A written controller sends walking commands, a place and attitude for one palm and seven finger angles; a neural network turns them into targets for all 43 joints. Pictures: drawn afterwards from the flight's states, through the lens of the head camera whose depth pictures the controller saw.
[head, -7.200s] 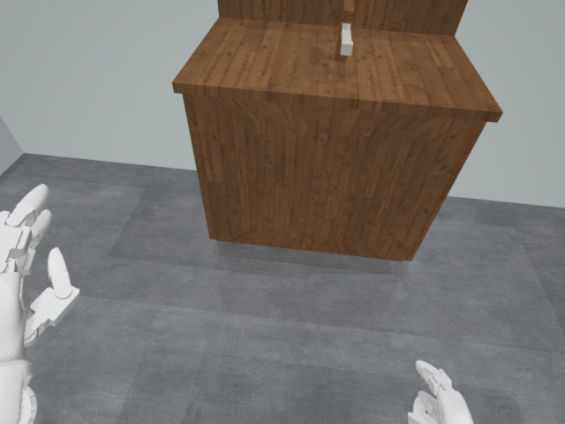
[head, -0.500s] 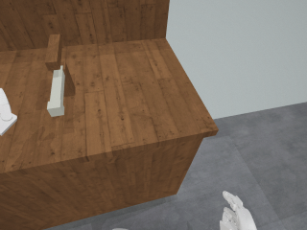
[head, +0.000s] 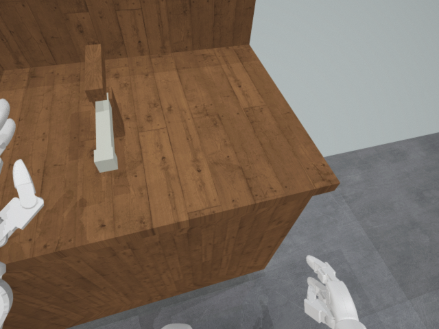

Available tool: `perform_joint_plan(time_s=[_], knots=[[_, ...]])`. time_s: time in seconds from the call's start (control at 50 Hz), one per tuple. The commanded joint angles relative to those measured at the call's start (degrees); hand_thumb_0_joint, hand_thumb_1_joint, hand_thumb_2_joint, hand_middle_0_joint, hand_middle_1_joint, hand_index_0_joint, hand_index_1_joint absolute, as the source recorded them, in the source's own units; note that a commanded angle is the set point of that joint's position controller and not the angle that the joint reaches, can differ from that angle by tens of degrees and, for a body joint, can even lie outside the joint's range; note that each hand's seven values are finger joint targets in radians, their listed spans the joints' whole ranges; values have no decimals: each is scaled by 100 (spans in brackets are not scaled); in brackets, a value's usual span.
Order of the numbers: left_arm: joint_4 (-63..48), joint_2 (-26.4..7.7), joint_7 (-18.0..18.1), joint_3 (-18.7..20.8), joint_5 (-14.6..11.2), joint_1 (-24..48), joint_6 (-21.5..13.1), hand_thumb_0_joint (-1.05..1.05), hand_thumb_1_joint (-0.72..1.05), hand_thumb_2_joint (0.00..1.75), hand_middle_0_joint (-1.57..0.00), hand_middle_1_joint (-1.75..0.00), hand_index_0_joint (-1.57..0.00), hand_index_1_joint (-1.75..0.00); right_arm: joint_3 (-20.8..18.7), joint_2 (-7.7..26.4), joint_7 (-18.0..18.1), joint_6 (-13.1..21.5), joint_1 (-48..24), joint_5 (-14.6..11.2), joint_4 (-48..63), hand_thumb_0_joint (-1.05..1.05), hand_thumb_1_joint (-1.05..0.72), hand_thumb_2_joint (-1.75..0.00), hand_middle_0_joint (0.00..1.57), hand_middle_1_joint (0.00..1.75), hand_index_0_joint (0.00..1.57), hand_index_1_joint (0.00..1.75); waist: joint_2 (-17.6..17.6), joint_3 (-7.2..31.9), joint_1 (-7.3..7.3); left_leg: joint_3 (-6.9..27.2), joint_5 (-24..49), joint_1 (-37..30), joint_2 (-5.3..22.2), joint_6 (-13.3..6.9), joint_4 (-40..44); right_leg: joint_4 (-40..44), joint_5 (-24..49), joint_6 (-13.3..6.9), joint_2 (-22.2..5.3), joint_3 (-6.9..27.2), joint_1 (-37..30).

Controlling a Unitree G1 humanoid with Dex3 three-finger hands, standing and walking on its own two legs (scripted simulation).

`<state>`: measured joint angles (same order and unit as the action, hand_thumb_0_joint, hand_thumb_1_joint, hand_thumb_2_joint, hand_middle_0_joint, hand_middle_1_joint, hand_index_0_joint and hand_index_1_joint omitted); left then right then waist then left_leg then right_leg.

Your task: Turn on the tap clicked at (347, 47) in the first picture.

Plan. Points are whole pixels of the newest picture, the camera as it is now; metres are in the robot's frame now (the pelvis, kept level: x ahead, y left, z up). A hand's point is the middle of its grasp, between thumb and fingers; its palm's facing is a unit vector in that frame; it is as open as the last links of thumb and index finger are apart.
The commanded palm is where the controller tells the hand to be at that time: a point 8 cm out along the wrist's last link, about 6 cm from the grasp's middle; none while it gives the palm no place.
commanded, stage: come to a stop and stand still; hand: left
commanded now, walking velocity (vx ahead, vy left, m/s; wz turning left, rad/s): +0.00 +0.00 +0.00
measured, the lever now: (106, 159) +0.33 +0.22 +0.13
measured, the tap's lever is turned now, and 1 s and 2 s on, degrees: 0 0 0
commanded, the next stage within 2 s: look again from close up in 0.14 s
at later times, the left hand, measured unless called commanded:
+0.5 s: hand (66, 208) +0.22 +0.22 +0.17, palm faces +0.39 -0.84 -0.39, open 7.5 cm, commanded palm +0.17 +0.26 +0.18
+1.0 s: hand (88, 213) +0.22 +0.20 +0.16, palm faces +0.35 -0.86 -0.37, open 7.5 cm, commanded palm +0.16 +0.24 +0.18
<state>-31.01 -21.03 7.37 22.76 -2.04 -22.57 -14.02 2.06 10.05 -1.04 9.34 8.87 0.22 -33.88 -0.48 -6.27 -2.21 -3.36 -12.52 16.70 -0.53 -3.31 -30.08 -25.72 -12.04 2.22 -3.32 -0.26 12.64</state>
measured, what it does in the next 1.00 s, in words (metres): stands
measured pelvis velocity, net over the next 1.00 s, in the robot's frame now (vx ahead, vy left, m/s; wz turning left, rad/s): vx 0.00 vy -0.04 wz -0.01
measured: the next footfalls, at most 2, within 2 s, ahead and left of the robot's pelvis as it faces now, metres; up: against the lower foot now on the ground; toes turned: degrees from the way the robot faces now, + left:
none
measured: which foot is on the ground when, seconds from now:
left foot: down 0.00-1.00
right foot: down 0.00-1.00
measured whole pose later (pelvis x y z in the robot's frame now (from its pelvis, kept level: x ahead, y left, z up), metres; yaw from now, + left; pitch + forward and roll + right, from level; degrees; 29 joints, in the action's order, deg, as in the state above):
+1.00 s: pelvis +0.00 -0.04 +0.01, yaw -1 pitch -2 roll -2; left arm -30.6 -20.1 6.0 20.3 -3.7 -25.8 -9.5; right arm 1.3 9.4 0.6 5.4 8.8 -0.8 -31.3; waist -0.5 -6.3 -1.2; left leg -2.3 -11.1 14.6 3.3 0.3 -27.2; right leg -22.4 -10.2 0.7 0.6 -1.1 10.6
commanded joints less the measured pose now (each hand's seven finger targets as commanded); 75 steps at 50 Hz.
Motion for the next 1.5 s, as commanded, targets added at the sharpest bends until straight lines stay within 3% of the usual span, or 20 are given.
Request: perform_joint_plan(time_s=[0.0,0.06,0.1,0.18,0.2,0.28,0.3,0.46,0.58,0.6,0.68,0.7,0.78,0.9,0.98,1.0,1.08,1.1,1.3,1.48], knots=[[-596,-573,29,267,61,23,-104,0,90,90,-20,-30,-20,-30,-378,895,123,134,-301,-27,881,0,-90,-90,20,30,20,30,203,1067,173,680,141,-494,735,331,1039,118,357,-214,174,-185,-151],[-628,-799,41,434,68,343,-80,0,90,90,-20,-30,-20,-30,-352,827,193,43,-435,-31,969,0,-90,-90,20,30,20,30,209,965,176,578,-387,-295,663,271,1034,293,286,-226,104,-82,-271],[-685,-713,43,358,61,403,-55,0,90,90,-20,-30,-20,-30,-320,798,219,0,-437,-28,988,0,-90,-90,20,30,20,30,363,958,169,604,-401,-292,642,271,1100,269,327,-238,142,-114,-309],[-1354,-1007,89,484,88,530,-55,0,90,90,-20,-30,-20,-30,-312,808,229,68,-567,-53,1092,0,-90,-90,20,30,20,30,777,1283,118,480,-83,-496,571,249,980,248,653,-269,96,-68,-549],[-1316,-761,73,276,65,423,-67,0,90,90,-20,-30,-20,-30,-302,765,235,75,-516,-36,1080,0,-90,-90,20,30,20,30,729,1288,130,477,39,-473,558,242,934,276,740,-265,97,-111,-588],[-1296,-979,121,534,61,32,-39,0,90,90,-20,-30,-20,-30,-351,825,242,76,-530,-57,1054,0,-90,-90,20,30,20,30,584,1376,111,416,411,-599,508,258,754,341,1001,-285,38,-32,-655],[-1150,-724,95,334,30,-46,-43,0,90,90,-20,-30,-20,-30,-349,799,241,41,-448,-44,1034,0,-90,-90,20,30,20,30,439,1308,141,411,491,-515,498,256,711,388,1053,-282,35,-63,-679],[-756,-752,39,346,-31,-48,-33,0,90,90,-20,-30,-20,-30,-418,868,309,-66,-431,-113,1023,0,-90,-90,20,30,20,30,173,965,188,382,-56,-401,465,239,729,601,628,-284,-13,80,-457],[-1053,-991,85,456,-16,71,-26,0,90,90,-20,-30,-20,-30,-404,879,347,-22,-560,-120,1046,0,-90,-90,20,30,20,30,390,1020,128,377,-28,-537,462,204,783,591,613,-284,-23,120,-472],[-989,-744,59,249,-37,76,-41,0,90,90,-20,-30,-20,-30,-385,840,348,-21,-483,-93,1016,0,-90,-90,20,30,20,30,326,993,155,424,14,-489,481,214,837,593,626,-274,34,53,-498],[-1060,-977,83,478,-52,71,-2,0,90,90,-20,-30,-20,-30,-380,810,356,7,-537,-118,1039,0,-90,-90,20,30,20,30,399,993,131,490,172,-587,584,249,978,574,629,-233,133,30,-495],[-907,-726,47,276,-83,48,11,0,90,90,-20,-30,-20,-30,-367,789,344,-22,-462,-94,1027,0,-90,-90,20,30,20,30,377,909,153,504,154,-506,611,252,1027,603,606,-217,168,-9,-487],[-1040,-877,35,430,-98,39,41,0,90,90,-20,-30,-20,-30,-394,779,298,-29,-483,-123,1071,0,-90,-90,20,30,20,30,540,1031,134,525,303,-582,691,277,1058,518,653,-197,238,-11,-513],[-1142,-686,-41,252,-166,-109,94,0,90,90,-20,-30,-20,-30,-403,749,232,-94,-415,-103,1132,0,-90,-90,20,30,20,30,529,1113,145,466,354,-528,761,283,967,525,713,-175,268,-24,-509],[-1427,-945,-26,479,-185,-139,108,0,90,90,-20,-30,-20,-30,-408,726,235,-93,-493,-120,1184,0,-90,-90,20,30,20,30,553,1246,129,449,459,-618,780,285,854,476,793,-188,240,32,-494],[-1387,-784,-50,330,-214,-161,112,0,90,90,-20,-30,-20,-30,-408,726,233,-115,-441,-100,1174,0,-90,-90,20,30,20,30,604,1198,151,433,423,-558,782,283,851,501,792,-186,259,20,-470],[-1342,-954,-32,511,-236,-275,161,0,90,90,-20,-30,-20,-30,-413,718,256,-126,-482,-115,1173,0,-90,-90,20,30,20,30,485,1170,140,394,222,-526,767,287,747,539,718,-218,201,127,-399],[-1320,-773,-59,345,-259,-267,167,0,90,90,-20,-30,-20,-30,-423,733,257,-148,-415,-96,1161,0,-90,-90,20,30,20,30,434,1152,163,370,209,-488,757,291,728,547,733,-210,227,93,-399],[-1176,-835,-47,328,-318,-308,267,0,90,90,-20,-30,-20,-30,-426,750,316,-172,-462,-113,1129,0,-90,-90,20,30,20,30,216,916,192,276,-390,-372,661,295,522,739,165,-271,115,275,16],[-1364,-1054,-1,538,-343,-487,278,0,90,90,-20,-30,-20,-30,-452,757,344,-152,-503,-115,1114,0,-90,-90,20,30,20,30,302,1030,177,337,-180,-398,690,281,423,619,294,-302,77,315,-4]])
